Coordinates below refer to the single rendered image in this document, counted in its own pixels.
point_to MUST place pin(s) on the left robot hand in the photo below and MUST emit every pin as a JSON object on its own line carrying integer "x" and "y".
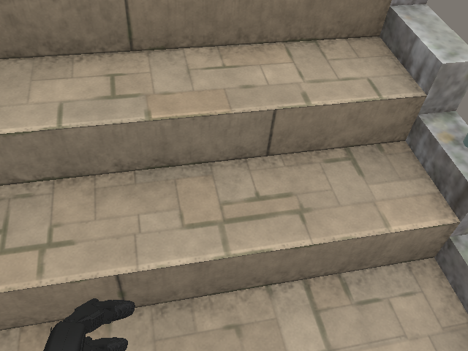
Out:
{"x": 70, "y": 335}

